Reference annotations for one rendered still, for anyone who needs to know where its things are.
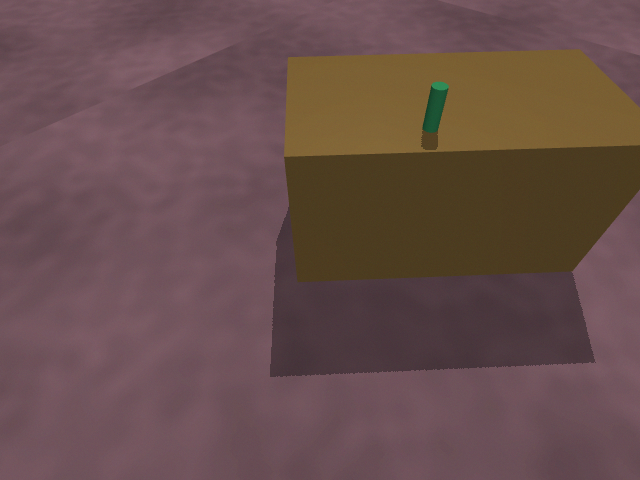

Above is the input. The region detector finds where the can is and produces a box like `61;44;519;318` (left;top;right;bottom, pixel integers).
422;82;449;133

